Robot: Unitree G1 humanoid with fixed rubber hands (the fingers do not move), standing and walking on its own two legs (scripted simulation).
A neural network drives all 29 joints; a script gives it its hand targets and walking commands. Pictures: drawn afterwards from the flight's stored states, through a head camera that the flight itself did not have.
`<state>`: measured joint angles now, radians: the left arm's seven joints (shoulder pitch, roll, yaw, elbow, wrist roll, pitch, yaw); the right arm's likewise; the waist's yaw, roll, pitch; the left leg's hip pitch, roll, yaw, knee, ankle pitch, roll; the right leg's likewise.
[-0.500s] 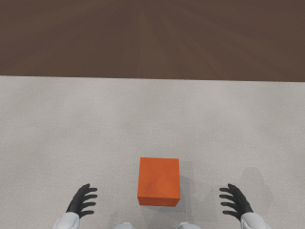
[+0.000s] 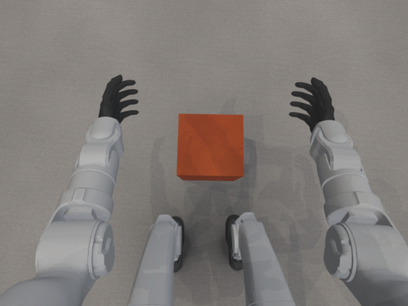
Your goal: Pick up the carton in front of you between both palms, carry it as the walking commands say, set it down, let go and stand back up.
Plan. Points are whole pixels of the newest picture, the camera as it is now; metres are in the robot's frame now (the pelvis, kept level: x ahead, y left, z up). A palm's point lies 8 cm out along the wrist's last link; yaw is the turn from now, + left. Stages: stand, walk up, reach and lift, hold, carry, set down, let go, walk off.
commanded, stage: reach and lift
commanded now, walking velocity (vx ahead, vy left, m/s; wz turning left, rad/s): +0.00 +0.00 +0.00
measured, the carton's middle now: (209, 151) +0.46 -0.02 -0.53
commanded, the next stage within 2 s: none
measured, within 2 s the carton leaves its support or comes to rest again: leaves its support in 1.80 s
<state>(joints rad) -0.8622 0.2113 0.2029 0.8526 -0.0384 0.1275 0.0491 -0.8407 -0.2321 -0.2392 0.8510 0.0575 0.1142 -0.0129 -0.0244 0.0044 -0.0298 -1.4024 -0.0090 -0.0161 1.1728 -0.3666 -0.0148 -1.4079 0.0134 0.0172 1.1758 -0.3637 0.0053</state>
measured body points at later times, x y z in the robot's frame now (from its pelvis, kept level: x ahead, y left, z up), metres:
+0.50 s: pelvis +0.00 +0.00 -0.12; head +0.32 +0.00 +0.19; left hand +0.49 +0.18 -0.28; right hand +0.47 -0.21 -0.28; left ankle +0.08 +0.13 -0.61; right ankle +0.08 -0.12 -0.61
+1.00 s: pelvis -0.05 +0.00 -0.27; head +0.32 +0.00 -0.02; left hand +0.48 +0.17 -0.47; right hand +0.47 -0.21 -0.46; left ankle +0.08 +0.13 -0.62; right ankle +0.08 -0.12 -0.62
